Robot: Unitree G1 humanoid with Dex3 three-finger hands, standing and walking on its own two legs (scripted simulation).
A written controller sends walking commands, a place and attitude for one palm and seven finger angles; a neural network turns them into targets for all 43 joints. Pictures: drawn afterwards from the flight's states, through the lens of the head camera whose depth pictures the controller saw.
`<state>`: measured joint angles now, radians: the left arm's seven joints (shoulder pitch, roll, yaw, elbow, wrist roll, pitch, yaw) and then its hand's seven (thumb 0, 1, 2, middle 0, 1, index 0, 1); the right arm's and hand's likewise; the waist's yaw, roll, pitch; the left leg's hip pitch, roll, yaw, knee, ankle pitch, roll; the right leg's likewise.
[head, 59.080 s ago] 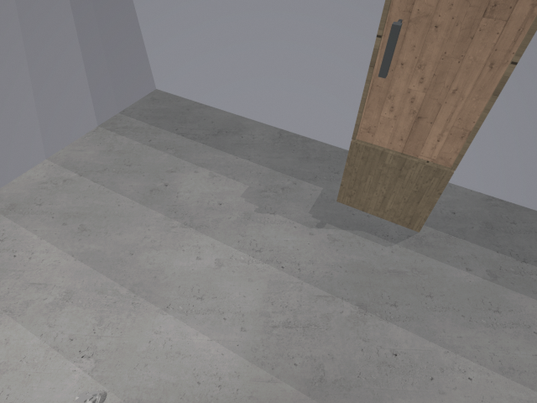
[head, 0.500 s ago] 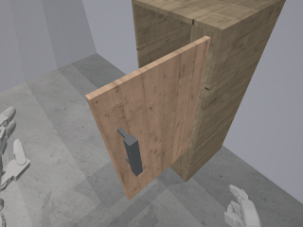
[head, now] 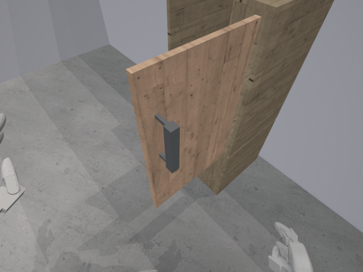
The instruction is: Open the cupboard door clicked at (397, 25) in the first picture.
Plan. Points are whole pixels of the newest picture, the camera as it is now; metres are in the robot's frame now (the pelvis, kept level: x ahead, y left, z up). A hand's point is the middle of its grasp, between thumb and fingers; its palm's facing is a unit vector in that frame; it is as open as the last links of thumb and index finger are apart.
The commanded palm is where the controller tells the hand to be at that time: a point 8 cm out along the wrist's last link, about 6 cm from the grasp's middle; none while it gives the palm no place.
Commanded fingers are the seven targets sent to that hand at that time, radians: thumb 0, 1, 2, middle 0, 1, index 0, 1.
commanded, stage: step back with the hand held close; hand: left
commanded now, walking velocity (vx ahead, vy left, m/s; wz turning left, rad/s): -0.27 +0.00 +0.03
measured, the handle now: (166, 144) +0.39 +0.07 +0.05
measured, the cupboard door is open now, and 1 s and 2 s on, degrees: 90 90 90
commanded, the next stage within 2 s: stop stepping back and stand still in 0.48 s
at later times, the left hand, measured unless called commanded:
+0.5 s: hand out of the picture +0.09 +0.25 +0.17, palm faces +0.48 -0.72 -0.49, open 7.4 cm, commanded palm +0.04 +0.28 +0.19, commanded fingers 0.00 0.90 0.90 -0.20 -0.30 -0.20 -0.30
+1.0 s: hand out of the picture +0.03 +0.22 +0.16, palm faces +0.39 -0.79 -0.46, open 7.4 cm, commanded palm -0.03 +0.26 +0.19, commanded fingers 0.00 0.90 0.90 -0.20 -0.30 -0.20 -0.30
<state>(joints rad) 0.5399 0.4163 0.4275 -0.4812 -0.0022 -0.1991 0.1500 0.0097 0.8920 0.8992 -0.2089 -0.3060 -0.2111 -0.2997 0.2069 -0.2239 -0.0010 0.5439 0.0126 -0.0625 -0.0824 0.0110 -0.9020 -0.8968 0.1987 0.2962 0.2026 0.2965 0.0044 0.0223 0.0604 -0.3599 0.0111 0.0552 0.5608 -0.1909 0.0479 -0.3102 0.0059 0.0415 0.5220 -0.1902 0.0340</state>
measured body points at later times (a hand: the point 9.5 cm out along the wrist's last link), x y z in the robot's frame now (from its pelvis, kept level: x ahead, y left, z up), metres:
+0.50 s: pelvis -0.09 -0.02 +0.00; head -0.06 -0.02 +0.45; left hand +0.06 +0.29 +0.20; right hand +0.10 -0.25 -0.09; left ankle -0.01 +0.09 -0.68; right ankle -0.08 -0.13 -0.73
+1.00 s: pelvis -0.18 -0.03 +0.01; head -0.17 -0.03 +0.46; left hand +0.00 +0.26 +0.19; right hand -0.05 -0.27 -0.09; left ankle -0.16 +0.09 -0.71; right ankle -0.19 -0.11 -0.73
